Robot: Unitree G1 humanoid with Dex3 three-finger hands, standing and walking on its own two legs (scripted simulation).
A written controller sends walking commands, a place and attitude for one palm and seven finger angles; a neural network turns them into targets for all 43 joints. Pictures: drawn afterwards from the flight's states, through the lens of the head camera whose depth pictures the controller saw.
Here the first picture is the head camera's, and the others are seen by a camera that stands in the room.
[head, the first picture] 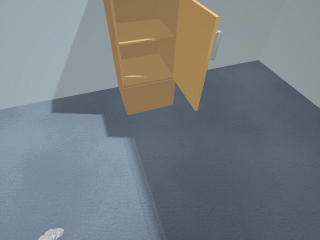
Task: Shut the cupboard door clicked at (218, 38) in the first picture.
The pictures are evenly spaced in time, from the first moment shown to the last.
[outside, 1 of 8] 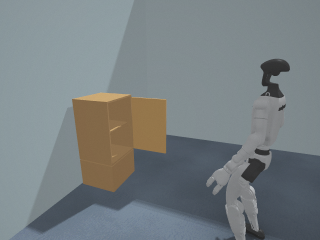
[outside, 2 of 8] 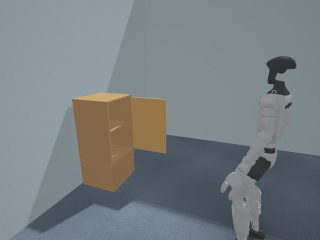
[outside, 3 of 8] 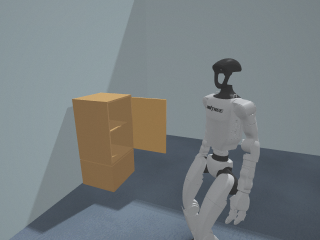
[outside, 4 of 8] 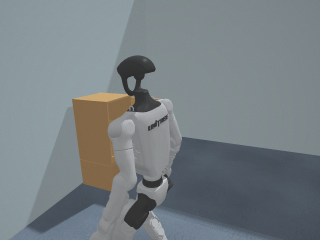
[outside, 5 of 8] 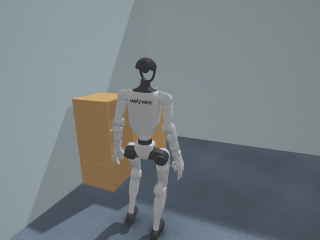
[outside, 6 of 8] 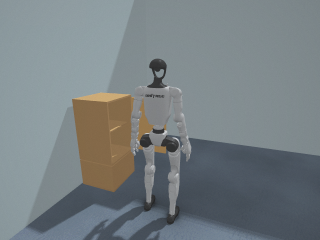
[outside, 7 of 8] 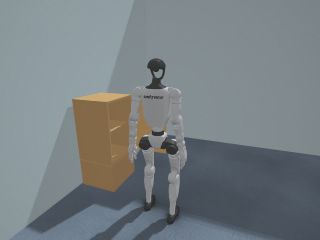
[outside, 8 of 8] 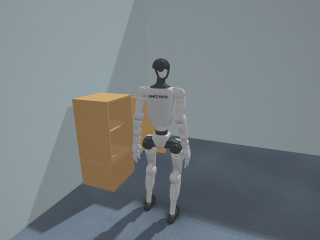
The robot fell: no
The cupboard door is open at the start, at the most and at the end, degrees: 91 91 91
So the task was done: no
